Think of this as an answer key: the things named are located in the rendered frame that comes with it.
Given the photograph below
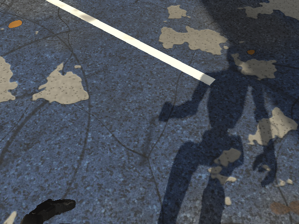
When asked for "robot left hand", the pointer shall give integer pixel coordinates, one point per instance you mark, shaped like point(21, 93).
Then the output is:
point(47, 210)

